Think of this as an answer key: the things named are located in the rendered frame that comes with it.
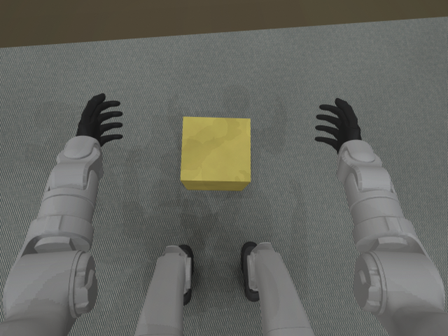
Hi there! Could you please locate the right robot hand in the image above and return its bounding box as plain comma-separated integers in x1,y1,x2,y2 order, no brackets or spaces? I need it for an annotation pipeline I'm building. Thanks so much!
315,98,362,154

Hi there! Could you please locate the left robot foot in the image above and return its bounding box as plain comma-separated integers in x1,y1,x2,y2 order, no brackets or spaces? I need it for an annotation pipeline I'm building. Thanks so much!
179,245,194,306

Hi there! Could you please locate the robot left upper arm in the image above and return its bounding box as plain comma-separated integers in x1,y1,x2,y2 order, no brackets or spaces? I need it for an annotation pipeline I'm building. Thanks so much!
0,250,98,336

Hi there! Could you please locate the robot left forearm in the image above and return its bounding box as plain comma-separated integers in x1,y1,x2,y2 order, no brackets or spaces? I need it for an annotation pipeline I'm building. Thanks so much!
3,136,104,316

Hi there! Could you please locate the left robot hand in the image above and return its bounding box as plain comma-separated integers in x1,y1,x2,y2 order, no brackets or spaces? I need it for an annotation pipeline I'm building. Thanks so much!
76,93,123,147

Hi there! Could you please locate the left robot thigh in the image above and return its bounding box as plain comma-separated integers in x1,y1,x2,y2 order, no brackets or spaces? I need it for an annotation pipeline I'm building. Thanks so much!
134,253,191,336

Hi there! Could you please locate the carton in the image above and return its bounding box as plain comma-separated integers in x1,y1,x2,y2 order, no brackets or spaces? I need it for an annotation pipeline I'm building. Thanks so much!
181,117,251,191

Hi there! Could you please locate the robot right forearm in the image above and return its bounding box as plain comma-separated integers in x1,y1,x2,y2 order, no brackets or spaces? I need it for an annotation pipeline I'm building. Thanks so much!
336,140,445,308

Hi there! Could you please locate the robot right upper arm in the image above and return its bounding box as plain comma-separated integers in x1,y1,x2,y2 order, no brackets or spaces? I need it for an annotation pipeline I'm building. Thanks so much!
353,251,448,336

